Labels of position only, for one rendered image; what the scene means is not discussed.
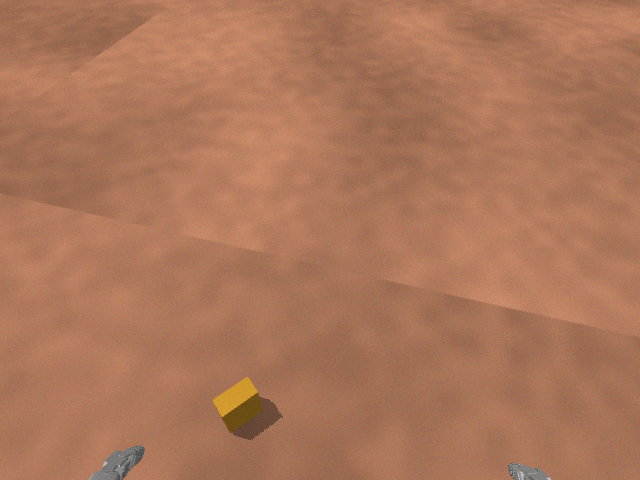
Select left robot hand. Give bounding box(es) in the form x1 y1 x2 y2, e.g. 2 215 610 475
88 446 145 480

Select right robot hand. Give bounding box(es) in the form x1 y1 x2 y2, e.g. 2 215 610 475
508 463 551 480

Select carton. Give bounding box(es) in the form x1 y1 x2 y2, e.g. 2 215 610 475
212 376 263 434

